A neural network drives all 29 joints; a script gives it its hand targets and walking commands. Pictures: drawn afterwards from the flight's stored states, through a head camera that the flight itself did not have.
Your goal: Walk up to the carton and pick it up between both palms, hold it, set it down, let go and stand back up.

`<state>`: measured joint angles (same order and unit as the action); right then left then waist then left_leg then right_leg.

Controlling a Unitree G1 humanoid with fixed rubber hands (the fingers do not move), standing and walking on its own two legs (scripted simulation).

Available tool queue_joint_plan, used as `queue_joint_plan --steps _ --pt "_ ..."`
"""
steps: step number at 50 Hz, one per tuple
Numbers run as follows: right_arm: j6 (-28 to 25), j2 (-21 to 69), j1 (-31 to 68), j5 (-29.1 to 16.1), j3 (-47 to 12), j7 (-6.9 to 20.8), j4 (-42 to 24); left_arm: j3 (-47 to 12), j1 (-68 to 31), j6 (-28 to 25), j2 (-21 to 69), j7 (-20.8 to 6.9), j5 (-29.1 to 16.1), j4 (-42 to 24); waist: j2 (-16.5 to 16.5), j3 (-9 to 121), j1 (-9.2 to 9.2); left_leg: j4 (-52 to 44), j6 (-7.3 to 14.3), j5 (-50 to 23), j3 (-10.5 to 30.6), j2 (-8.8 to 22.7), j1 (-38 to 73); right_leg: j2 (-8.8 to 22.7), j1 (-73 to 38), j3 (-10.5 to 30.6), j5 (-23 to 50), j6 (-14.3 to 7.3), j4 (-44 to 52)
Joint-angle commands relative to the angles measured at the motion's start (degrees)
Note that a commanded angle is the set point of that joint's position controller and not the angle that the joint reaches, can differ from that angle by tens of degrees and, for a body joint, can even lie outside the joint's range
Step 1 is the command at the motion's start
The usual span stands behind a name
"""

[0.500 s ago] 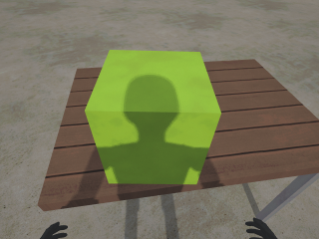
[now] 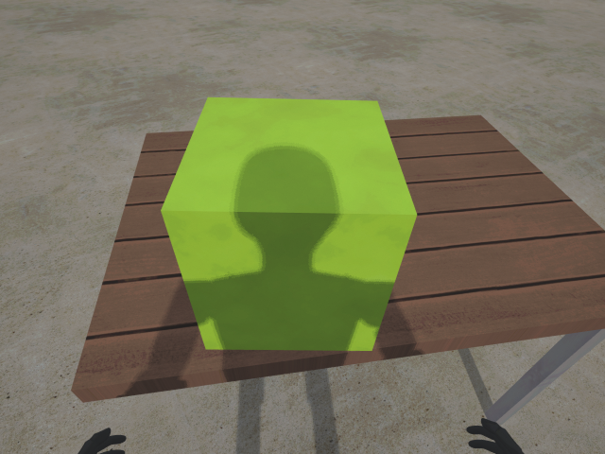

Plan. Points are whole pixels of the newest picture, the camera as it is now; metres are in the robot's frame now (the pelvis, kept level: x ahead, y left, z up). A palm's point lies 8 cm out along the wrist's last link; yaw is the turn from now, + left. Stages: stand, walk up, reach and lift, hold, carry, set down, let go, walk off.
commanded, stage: stand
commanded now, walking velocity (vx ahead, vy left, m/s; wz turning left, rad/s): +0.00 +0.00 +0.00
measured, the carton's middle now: (291, 225) +0.45 +0.01 +0.08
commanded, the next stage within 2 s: none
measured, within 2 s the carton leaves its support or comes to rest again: neither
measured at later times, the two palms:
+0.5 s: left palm out of the picture +0.12 +0.28 -0.07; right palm out of the picture +0.13 -0.29 -0.08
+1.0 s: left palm out of the picture +0.11 +0.28 -0.08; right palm out of the picture +0.11 -0.29 -0.08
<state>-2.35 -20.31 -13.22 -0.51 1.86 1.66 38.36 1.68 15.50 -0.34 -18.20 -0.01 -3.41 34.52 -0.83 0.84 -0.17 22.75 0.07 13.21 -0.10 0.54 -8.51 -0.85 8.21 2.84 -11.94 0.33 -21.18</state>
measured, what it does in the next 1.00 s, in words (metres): stands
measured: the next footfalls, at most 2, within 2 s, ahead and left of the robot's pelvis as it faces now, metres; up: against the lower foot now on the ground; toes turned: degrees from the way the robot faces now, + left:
none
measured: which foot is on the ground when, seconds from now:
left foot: down 0.00-1.00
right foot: down 0.00-1.00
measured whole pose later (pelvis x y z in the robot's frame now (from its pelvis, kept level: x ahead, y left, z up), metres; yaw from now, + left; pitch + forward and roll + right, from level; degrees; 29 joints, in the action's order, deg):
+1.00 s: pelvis -0.01 +0.00 +0.00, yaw +0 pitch -2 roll +0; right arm -2.3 -20.3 -13.3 -0.5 1.9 1.5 41.4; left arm 1.7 15.5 -0.4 -18.3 0.0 -3.4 37.4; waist -0.8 0.8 -0.6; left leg 22.7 0.1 12.5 -0.1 0.5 -8.5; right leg -0.8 8.2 2.8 -11.3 0.3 -21.2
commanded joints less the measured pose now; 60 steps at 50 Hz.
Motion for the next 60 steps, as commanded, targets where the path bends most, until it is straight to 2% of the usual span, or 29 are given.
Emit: queue_joint_plan --steps 1,3,5,6,8,11,13,19,22,24,26,27,32,34,36,37,38,42,43,46,47,49,50,51,53,54,55,57,60 --pt "-0.77 -11.83 1.83 2.4 3.53 -1.79 0.77 3.47 -3.07 -2.93 -13.34 0.13 5.5 1.77 1.43 1.79 0.0 -1.63 2.47 -11.87 5.18 6.27 1.15 6.52 -0.18 3.85 13.37 -2.98 -0.66" --pt "-0.72 -12.43 1.53 2.08 3.81 -1.76 1.25 3.38 -3.63 -2.71 -13.06 0.02 5.47 1.62 0.3 2.14 -0.42 -1.73 2.38 -12.3 5.08 6.07 1.56 6.42 -0.53 3.98 13.78 -3.08 -0.77" --pt "-0.73 -11.4 1.5 2.16 3.37 -1.63 0.9 3.52 -3.49 -2.89 -13.5 0.23 5.7 1.94 0.46 3.16 -0.53 -1.42 2.2 -12.11 5.2 6.2 1.83 6.44 -0.85 3.72 13.59 -2.93 -0.76" --pt "-0.74 -12.02 2.1 2.0 3.59 -1.79 1.15 3.41 -4.12 -2.78 -13.1 0.01 5.58 1.83 2.11 2.16 -0.4 -1.63 2.3 -11.9 5.52 6.33 1.19 6.28 -0.46 3.57 13.58 -3.14 -0.92" --pt "-0.71 -11.54 2.48 2.0 3.54 -1.72 1.12 3.58 -3.46 -2.89 -13.49 0.11 5.62 2.27 0.37 2.27 -0.27 -1.96 2.25 -11.87 5.4 6.23 1.36 6.43 -1.16 3.62 13.32 -2.85 -0.93" --pt "-0.76 -11.81 2.14 2.11 3.61 -1.68 1.6 3.53 -3.48 -2.8 -13.75 0.15 5.58 2.47 1.67 1.72 -0.14 -1.99 2.27 -11.53 5.2 6.17 1.26 6.35 -0.33 4.15 13.19 -3.0 -0.37" --pt "-0.58 -11.77 2.68 2.04 3.47 -1.71 1.5 3.81 -2.78 -2.84 -13.97 0.32 5.55 2.69 0.21 1.64 0.47 -1.85 2.33 -12.84 5.06 6.19 1.12 6.63 -0.99 4.32 14.06 -3.01 -0.55" --pt "-0.61 -11.32 2.19 1.96 3.56 -1.78 1.76 3.43 -3.29 -2.69 -13.55 0.28 5.63 3.23 1.45 1.93 -0.44 -2.04 2.29 -13.44 5.6 6.36 1.7 6.46 -0.41 3.55 14.57 -3.11 -1.03" --pt "-0.59 -11.73 2.03 1.91 3.61 -1.82 2.35 3.5 -3.03 -2.77 -13.83 0.23 5.45 3.31 1.72 2.12 -0.07 -1.9 2.18 -13.01 5.17 6.27 1.57 6.51 -1.12 4.12 14.16 -3.14 -0.53" --pt "-0.66 -11.77 1.48 1.98 3.35 -1.85 2.58 3.46 -3.69 -2.8 -13.28 0.2 5.57 3.27 0.14 2.62 -0.37 -2.1 2.04 -13.42 5.07 6.27 1.89 6.74 -1.59 4.23 14.51 -3.13 -0.54" --pt "-0.81 -11.96 2.01 1.9 3.39 -1.92 2.4 3.3 -3.13 -2.61 -12.94 0.07 5.29 3.59 0.15 1.55 -0.41 -2.16 2.2 -13.5 5.41 6.29 1.2 6.59 -0.81 3.77 14.9 -2.91 -0.5" --pt "-0.81 -11.06 2.85 1.77 3.34 -1.83 2.29 3.41 -3.46 -2.78 -13.26 0.11 5.54 3.69 1.68 2.52 0.07 -2.1 2.17 -13.54 5.21 6.6 1.76 6.64 -1.37 3.56 14.65 -3.09 -0.76" --pt "-0.57 -11.21 2.71 1.9 3.41 -2.01 2.62 3.23 -3.23 -2.6 -12.83 0.19 5.42 4.05 0.74 2.34 0.11 -1.9 2.18 -14.88 5.24 6.42 2.22 6.67 -1.26 3.78 15.34 -3.2 -0.85" --pt "-0.7 -11.4 2.81 1.68 3.45 -1.79 2.75 3.46 -4.37 -2.6 -13.49 0.22 5.75 3.63 0.4 2.78 -0.32 -1.9 1.89 -13.6 4.74 6.1 1.7 6.58 -1.82 3.81 15.43 -3.12 -0.58" --pt "-0.63 -11.61 2.37 1.88 3.68 -1.89 3.0 3.28 -4.73 -2.55 -13.32 0.11 5.68 3.79 2.13 0.92 -0.84 -2.08 2.0 -12.43 5.27 6.16 1.49 6.63 -0.27 3.64 14.35 -3.0 -0.14" --pt "-0.52 -11.75 2.3 2.0 3.23 -1.89 3.22 3.32 -3.45 -2.67 -13.26 0.21 5.59 3.99 0.43 1.28 -0.07 -1.93 2.11 -11.38 5.04 6.37 1.22 6.85 -0.49 4.51 13.68 -2.98 0.21" --pt "-0.48 -10.94 1.91 1.82 3.32 -1.79 3.05 3.33 -3.51 -2.88 -13.62 0.23 5.57 4.4 1.24 -0.41 -0.77 -2.62 2.04 -10.55 5.32 6.32 0.39 7.02 0.05 4.22 13.01 -3.01 0.21" --pt "-0.49 -11.3 2.44 1.91 3.23 -1.78 3.24 3.22 -4.42 -2.76 -13.46 0.01 5.62 4.17 1.53 0.82 -0.56 -3.04 2.16 -10.0 5.38 6.26 0.71 6.62 -0.4 4.08 11.88 -3.01 -0.12" --pt "-0.52 -11.78 2.45 1.97 3.4 -1.9 3.66 3.35 -3.56 -2.63 -13.25 0.09 5.48 4.62 1.34 0.74 0.17 -2.91 2.31 -9.39 5.67 6.39 0.94 6.53 -0.31 4.26 11.36 -3.04 0.25" --pt "-0.58 -11.66 1.95 1.78 3.18 -1.87 3.68 3.32 -4.5 -2.78 -13.21 -0.01 5.54 4.32 1.13 0.8 -0.63 -2.87 2.16 -9.24 5.49 6.29 0.99 6.59 0.07 4.34 11.09 -2.95 0.61" --pt "-0.62 -11.59 2.91 2.14 3.37 -1.81 3.95 3.27 -3.6 -2.78 -13.06 0.13 5.46 4.98 0.6 -0.3 0.13 -3.13 2.26 -8.28 5.88 6.36 0.6 6.71 0.21 4.68 10.11 -2.96 0.8" --pt "-0.6 -11.65 2.74 1.99 3.36 -1.63 3.67 3.28 -4.63 -2.73 -13.29 0.02 5.58 4.58 1.29 -0.33 -0.72 -3.19 2.07 -7.62 5.46 6.16 -0.35 6.62 -0.24 4.41 11.09 -2.84 0.66" --pt "-0.66 -11.73 2.94 1.92 3.38 -1.62 3.79 3.21 -3.61 -2.84 -13.29 0.07 5.52 5.0 1.26 -0.5 -0.09 -3.1 2.32 -8.63 5.88 6.23 -0.14 6.78 0.28 4.71 11.41 -3.09 0.86" --pt "-0.68 -11.46 2.48 1.98 3.3 -1.83 3.97 3.09 -4.47 -2.72 -13.21 -0.03 5.59 5.02 1.99 0.08 -0.81 -2.99 2.29 -8.04 5.78 6.41 0.42 6.71 -0.13 4.52 11.1 -2.92 0.79" --pt "-0.49 -12.04 2.85 2.0 3.62 -1.76 4.16 3.3 -3.67 -2.69 -13.02 -0.01 5.42 5.06 1.14 0.08 0.1 -3.06 2.33 -8.51 5.32 6.1 0.45 6.69 -0.31 4.93 10.49 -2.94 0.86" --pt "-0.51 -12.42 3.19 2.02 3.65 -1.68 3.95 2.85 -3.75 -2.6 -12.62 0.08 5.36 5.3 2.43 -0.92 -0.21 -3.16 2.31 -9.05 5.61 6.47 0.25 6.84 0.51 4.38 11.32 -2.9 0.89" --pt "-0.58 -11.19 2.56 1.81 3.28 -1.55 3.94 2.98 -4.31 -2.71 -12.86 -0.01 5.49 5.0 0.86 0.66 -0.59 -3.04 2.34 -9.02 5.86 6.44 0.81 6.8 -0.53 4.53 11.06 -3.04 0.69" --pt "-0.49 -11.32 2.51 1.89 3.13 -1.69 4.34 3.31 -4.02 -2.65 -13.74 0.06 5.38 5.07 2.24 -0.58 -0.02 -3.14 2.18 -7.91 5.28 6.13 -0.62 6.8 -0.06 4.88 10.74 -2.99 0.97" --pt "-0.51 -11.69 2.57 2.05 3.31 -1.68 4.93 3.39 -3.63 -2.69 -13.94 0.15 5.68 5.78 0.85 -1.65 -0.09 -3.53 2.28 -7.63 5.5 6.2 -0.35 6.69 0.68 5.1 9.94 -2.92 1.25"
